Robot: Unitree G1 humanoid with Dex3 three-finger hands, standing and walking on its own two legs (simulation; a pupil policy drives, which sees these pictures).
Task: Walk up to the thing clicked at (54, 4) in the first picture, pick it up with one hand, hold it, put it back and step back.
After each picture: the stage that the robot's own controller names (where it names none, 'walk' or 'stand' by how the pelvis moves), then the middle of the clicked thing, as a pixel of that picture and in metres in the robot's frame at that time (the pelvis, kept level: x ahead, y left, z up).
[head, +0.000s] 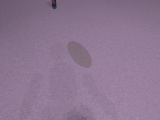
stand; (53, 0) +2.33 +0.36 -0.65
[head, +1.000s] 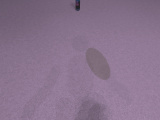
walk; (77, 2) +2.20 +0.14 -0.64
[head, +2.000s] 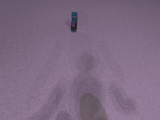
walk; (74, 22) +1.57 +0.09 -0.62
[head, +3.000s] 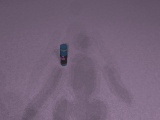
walk; (63, 55) +1.08 +0.13 -0.63
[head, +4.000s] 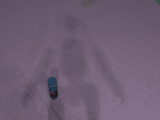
walk; (53, 88) +0.70 +0.16 -0.64
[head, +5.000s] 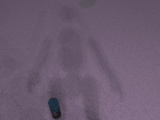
walk; (55, 109) +0.50 +0.17 -0.63
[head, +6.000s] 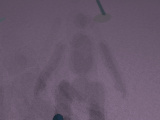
stand; out of the picture +0.43 +0.13 -0.65
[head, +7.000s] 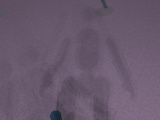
stand; out of the picture +0.43 +0.16 -0.64
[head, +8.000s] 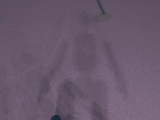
stand; out of the picture +0.42 +0.16 -0.66
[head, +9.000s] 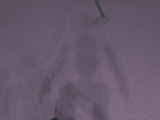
stand; out of the picture +0.42 +0.17 -0.66
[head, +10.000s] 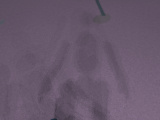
stand; out of the picture +0.41 +0.17 -0.66
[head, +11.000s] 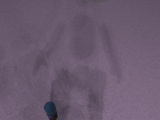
go down; (51, 112) +0.43 +0.17 -0.63
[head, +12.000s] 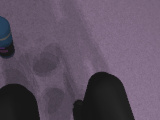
go down; (2, 41) +0.50 +0.21 -0.23
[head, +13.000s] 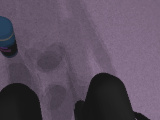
close in; (5, 40) +0.50 +0.21 -0.23
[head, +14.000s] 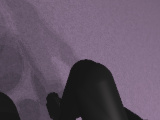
close; out of the picture +0.49 +0.25 -0.16
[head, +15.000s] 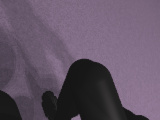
lift; out of the picture +0.47 +0.25 -0.17
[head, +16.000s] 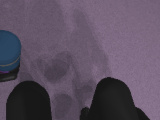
lift; (6, 60) +0.37 +0.23 -0.05
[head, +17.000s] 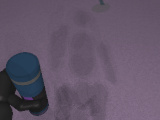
hold; (32, 89) +0.30 +0.14 +0.08
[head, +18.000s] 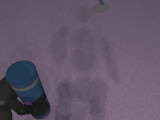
hold; (33, 95) +0.30 +0.15 +0.05
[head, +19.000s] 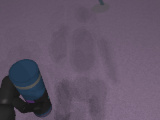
hold; (35, 93) +0.30 +0.15 +0.04
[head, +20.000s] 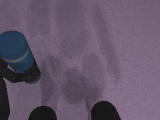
crouch; (23, 63) +0.40 +0.16 -0.03
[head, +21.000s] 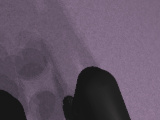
lower; out of the picture +0.49 +0.22 -0.10
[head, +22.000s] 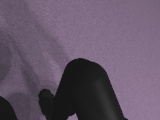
lower; out of the picture +0.46 +0.26 -0.18
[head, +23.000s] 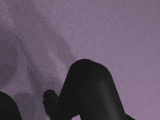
lower; out of the picture +0.45 +0.26 -0.17
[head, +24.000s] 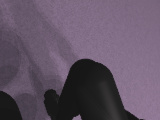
lower; out of the picture +0.45 +0.26 -0.17
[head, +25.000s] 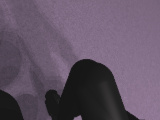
rest; out of the picture +0.45 +0.25 -0.17
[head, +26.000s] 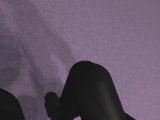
open; out of the picture +0.45 +0.23 -0.18
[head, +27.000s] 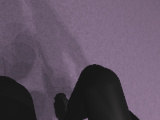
stand; out of the picture +0.45 +0.22 -0.19
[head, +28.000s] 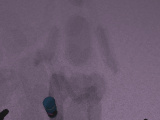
stand; (50, 108) +0.41 +0.14 -0.53
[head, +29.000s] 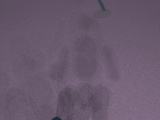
stand; out of the picture +0.40 +0.14 -0.60
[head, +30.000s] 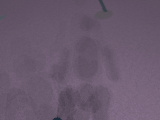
stand; out of the picture +0.40 +0.14 -0.60
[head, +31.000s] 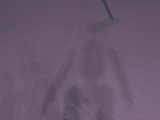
stand; out of the picture +0.42 +0.12 -0.65
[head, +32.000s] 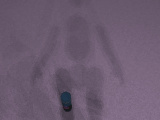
walk; (66, 102) +0.47 +0.08 -0.63
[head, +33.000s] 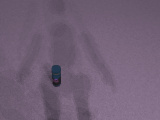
walk; (56, 76) +0.69 +0.11 -0.63
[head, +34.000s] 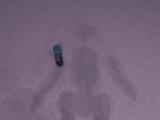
stand; (58, 56) +0.99 +0.24 -0.63
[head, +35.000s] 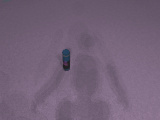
stand; (66, 60) +1.03 +0.11 -0.65
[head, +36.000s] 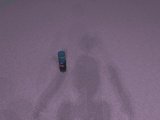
stand; (62, 62) +1.04 +0.16 -0.66
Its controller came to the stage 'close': yes
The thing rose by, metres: 0.69
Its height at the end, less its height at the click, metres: +0.00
